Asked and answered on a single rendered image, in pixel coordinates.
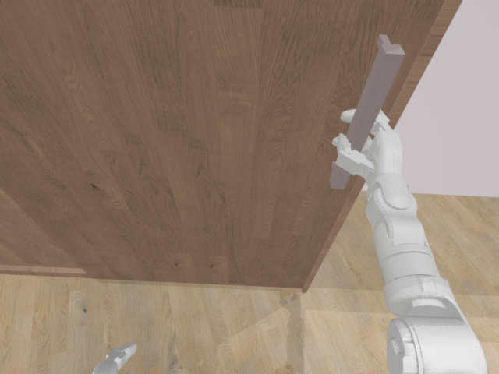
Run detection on robot right upper arm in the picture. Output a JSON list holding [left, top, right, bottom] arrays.
[[387, 315, 486, 374]]

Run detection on robot right forearm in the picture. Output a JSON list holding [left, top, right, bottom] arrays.
[[365, 174, 487, 374]]

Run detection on handle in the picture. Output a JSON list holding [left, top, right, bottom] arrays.
[[330, 34, 405, 189]]

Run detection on robot right hand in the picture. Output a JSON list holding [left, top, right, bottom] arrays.
[[332, 109, 403, 188]]

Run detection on wardrobe door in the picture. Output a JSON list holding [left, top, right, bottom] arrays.
[[0, 188, 81, 268], [0, 0, 444, 288]]

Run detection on robot left hand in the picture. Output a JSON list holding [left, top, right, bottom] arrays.
[[92, 342, 137, 374]]

